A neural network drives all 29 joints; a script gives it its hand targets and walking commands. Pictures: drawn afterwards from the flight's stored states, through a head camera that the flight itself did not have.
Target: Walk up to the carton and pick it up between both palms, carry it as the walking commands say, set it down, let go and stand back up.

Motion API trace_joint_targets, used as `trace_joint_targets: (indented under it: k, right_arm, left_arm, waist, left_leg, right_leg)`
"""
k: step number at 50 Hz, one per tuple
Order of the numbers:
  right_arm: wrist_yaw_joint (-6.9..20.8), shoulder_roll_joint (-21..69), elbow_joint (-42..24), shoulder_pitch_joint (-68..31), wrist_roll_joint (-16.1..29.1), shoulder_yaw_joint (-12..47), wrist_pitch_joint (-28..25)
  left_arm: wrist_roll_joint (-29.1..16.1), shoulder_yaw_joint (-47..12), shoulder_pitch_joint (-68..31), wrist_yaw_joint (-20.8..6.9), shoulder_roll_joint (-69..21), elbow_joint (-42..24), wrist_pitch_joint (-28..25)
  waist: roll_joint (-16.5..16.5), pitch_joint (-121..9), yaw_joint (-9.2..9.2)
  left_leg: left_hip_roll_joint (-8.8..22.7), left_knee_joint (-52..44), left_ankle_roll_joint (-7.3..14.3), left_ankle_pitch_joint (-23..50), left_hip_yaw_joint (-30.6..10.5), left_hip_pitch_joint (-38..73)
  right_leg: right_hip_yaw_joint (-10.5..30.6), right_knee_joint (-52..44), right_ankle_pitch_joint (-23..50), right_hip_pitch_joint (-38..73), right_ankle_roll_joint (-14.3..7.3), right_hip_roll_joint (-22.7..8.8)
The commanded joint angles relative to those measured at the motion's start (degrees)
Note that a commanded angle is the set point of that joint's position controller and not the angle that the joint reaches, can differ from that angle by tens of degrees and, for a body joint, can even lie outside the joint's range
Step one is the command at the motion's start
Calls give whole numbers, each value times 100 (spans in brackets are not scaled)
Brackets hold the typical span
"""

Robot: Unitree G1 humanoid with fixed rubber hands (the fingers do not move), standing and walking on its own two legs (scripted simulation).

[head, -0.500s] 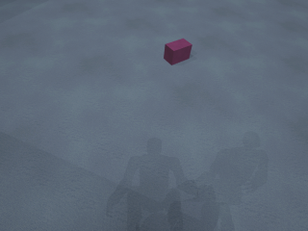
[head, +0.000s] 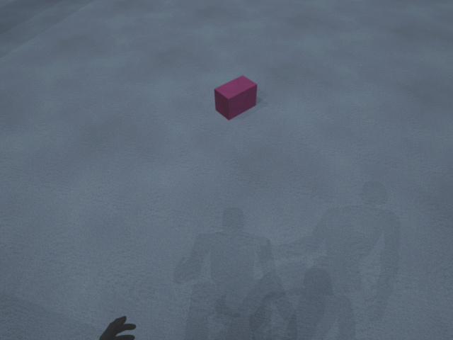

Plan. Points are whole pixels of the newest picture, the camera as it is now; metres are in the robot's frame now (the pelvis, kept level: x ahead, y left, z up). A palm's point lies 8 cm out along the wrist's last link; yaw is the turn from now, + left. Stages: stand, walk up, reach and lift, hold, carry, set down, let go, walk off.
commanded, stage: walk up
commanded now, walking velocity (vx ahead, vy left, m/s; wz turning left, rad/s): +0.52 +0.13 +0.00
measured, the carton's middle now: (235, 97) +1.68 -0.08 -0.68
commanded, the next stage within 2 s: none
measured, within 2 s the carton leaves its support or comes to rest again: neither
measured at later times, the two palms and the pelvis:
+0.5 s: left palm out of the picture +0.16 +0.28 -0.15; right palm (299, 215) +0.42 -0.17 -0.12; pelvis +0.26 +0.05 -0.01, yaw -1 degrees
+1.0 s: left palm (166, 144) +0.68 +0.19 -0.12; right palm (335, 224) +0.40 -0.26 -0.14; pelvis +0.51 -0.03 -0.01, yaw +0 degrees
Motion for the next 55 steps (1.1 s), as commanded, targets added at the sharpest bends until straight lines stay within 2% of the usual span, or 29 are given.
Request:
trace_joint_targets:
  k: [1,2,5,9,15,18,20,21,22,23,24,25,26,28,31,34,38,43,45,46,47,48,49,50,51,52,53,54,55]
  right_arm:
    - [79,-330,-303,33,-25,-85,16]
    - [130,-280,-336,38,-50,-106,114]
    - [222,-275,-435,-167,-136,-102,301]
    - [315,-287,-673,-1145,-154,-67,360]
    - [373,-235,-1002,-2434,-82,73,289]
    - [327,-289,-1066,-2562,-63,87,204]
    - [235,-513,-873,-2002,-103,-36,122]
    - [184,-656,-642,-1308,-154,-134,47]
    - [118,-967,-362,-373,-206,-276,-36]
    - [53,-1565,-240,437,-230,-441,-72]
    - [-1,-2031,-249,820,-100,-541,-1]
    - [-33,-1830,-267,525,-35,-462,40]
    - [-37,-1329,-290,81,-37,-318,19]
    - [-24,-645,-346,-666,-5,-137,-75]
    - [30,-556,-225,-402,18,-104,-190]
    - [-1,-647,-137,92,-21,-169,-202]
    - [-50,-678,-84,491,-54,-226,-167]
    - [-111,-816,-120,500,-60,-327,-136]
    - [-105,-886,-83,448,-59,-319,-133]
    - [-72,-801,36,472,-53,-242,-94]
    - [-42,-805,82,546,-57,-208,-69]
    - [-24,-809,138,576,-57,-177,-44]
    - [-10,-682,121,701,-48,-104,-32]
    - [15,-312,-151,696,9,30,-63]
    - [34,-167,-306,591,36,89,-104]
    - [-1,-471,-156,451,-5,-66,-58]
    - [15,-507,-101,289,9,-87,-58]
    - [45,-413,-78,182,-7,-91,-24]
    - [86,-337,-135,85,-30,-96,58]
  left_arm:
    - [-57,183,1068,84,756,168,-83]
    - [-70,154,1006,78,562,183,-111]
    - [-80,127,1348,72,572,279,-155]
    - [-51,133,1862,108,588,411,-174]
    - [-16,118,2275,163,647,604,-140]
    - [-56,117,2332,193,679,717,-56]
    - [-113,137,2475,207,768,755,-12]
    - [-153,138,2436,211,789,759,7]
    - [-199,81,2309,217,736,669,-2]
    - [-258,4,2298,200,388,510,-13]
    - [-233,126,2451,205,474,543,21]
    - [-183,208,2237,195,585,685,73]
    - [-133,204,2006,140,448,707,85]
    - [-54,153,1944,59,100,756,180]
    - [19,167,1655,-49,53,603,416]
    - [34,161,1013,-154,136,312,488]
    - [42,122,137,-275,155,-40,488]
    - [-58,70,-611,-379,208,-319,440]
    - [-76,64,-646,-363,255,-321,369]
    - [-34,21,-473,-314,219,-286,298]
    - [-34,51,-235,-266,319,-215,246]
    - [-51,89,228,-195,451,-59,176]
    - [-53,188,1089,-97,746,177,67]
    - [-6,375,2098,8,1349,455,-29]
    - [-32,427,2513,51,1820,475,-15]
    - [-59,363,2221,57,1754,400,2]
    - [-51,266,1656,60,1383,320,-22]
    - [-70,196,1187,57,967,242,-69]
    - [-82,159,986,60,687,240,-103]
  waist:
    - [-615,-143,438]
    - [-823,-12,327]
    - [-967,-12,270]
    - [-986,366,514]
    - [-999,667,753]
    - [-1542,458,668]
    - [-1087,116,483]
    - [-628,-279,279]
    - [-163,-872,-100]
    - [1284,-1379,-392]
    - [1376,-1715,-309]
    - [471,-1432,-53]
    - [215,-948,126]
    - [594,-339,363]
    - [736,73,462]
    - [712,225,333]
    - [733,507,113]
    - [903,791,-22]
    - [1131,686,19]
    - [1495,511,75]
    - [1231,329,182]
    - [552,7,371]
    - [-302,-622,683]
    - [-1767,-1194,932]
    - [-2410,-1451,1050]
    - [-1072,-1262,787]
    - [-646,-754,577]
    - [-644,-319,416]
    - [-807,-118,323]
  left_leg:
    - [479,860,78,844,-295,-1997]
    - [417,779,64,1095,-196,-1801]
    - [290,420,-59,1585,15,-1726]
    - [258,-344,-157,2214,152,-2287]
    - [67,-2266,-231,2445,471,-1922]
    - [-26,-2777,-58,2122,655,-1055]
    - [-173,-2917,14,1657,872,-179]
    - [-284,-3198,85,1556,1054,651]
    - [-30,-3018,223,1408,607,2102]
    - [1557,-3759,456,684,-1721,3203]
    - [2751,-4704,525,971,-3852,3566]
    - [2653,-4549,523,1339,-3448,2915]
    - [2181,-4550,493,1658,-2598,2065]
    - [1475,-4672,387,1802,-1195,884]
    - [1205,-4933,254,2169,-503,391]
    - [1196,-4995,293,2440,-278,677]
    - [1223,-5258,453,1715,-190,991]
    - [1389,-5438,386,1373,64,1118]
    - [1337,-5274,322,1575,379,1073]
    - [1116,-5067,335,1244,585,956]
    - [1107,-4546,417,1515,551,758]
    - [1005,-3557,440,2040,655,645]
    - [736,-1965,390,2113,751,121]
    - [62,-187,219,-59,682,-1284]
    - [-298,1047,127,-757,99,-2272]
    - [64,1429,134,-293,-471,-2226]
    - [306,1334,134,168,-491,-2053]
    - [468,1108,115,579,-342,-1792]
    - [492,921,86,829,-280,-1610]
  right_leg:
    - [2251,-2007,310,1819,-323,-1855]
    - [1820,-2020,581,1464,-209,-1570]
    - [1385,-1934,1273,1264,-145,-1348]
    - [1104,-2181,1458,1594,-148,-1391]
    - [702,-2340,1696,1884,-212,-1339]
    - [232,-2152,1456,1879,-245,-1084]
    - [341,-1353,2290,1934,-253,-1066]
    - [295,-384,2610,1874,-217,-930]
    - [367,958,2215,972,-124,-787]
    - [365,2746,-463,-708,112,-85]
    - [1036,3894,-1898,-1660,116,194]
    - [1496,4413,-1538,-1673,83,-186]
    - [1455,4392,-998,-1506,85,-413]
    - [1243,4065,-341,-1067,181,-664]
    - [901,3607,163,-948,332,-590]
    - [717,3126,646,-1379,438,-533]
    - [602,2163,1053,-1688,486,-477]
    - [573,565,988,-1140,442,-402]
    - [311,176,688,-545,343,-278]
    - [32,196,410,-90,264,-132]
    - [-166,124,178,470,204,-50]
    - [-234,-185,99,1097,121,-49]
    - [135,-313,-69,2130,-17,-370]
    - [2162,-948,-1262,3138,-259,-1712]
    - [4442,-2063,-1628,3484,-362,-2637]
    - [4283,-2000,-1301,3073,-317,-2720]
    - [3472,-1883,-547,2428,-339,-2422]
    - [2632,-1913,225,1750,-300,-2090]
    - [2128,-1971,525,1304,-237,-1775]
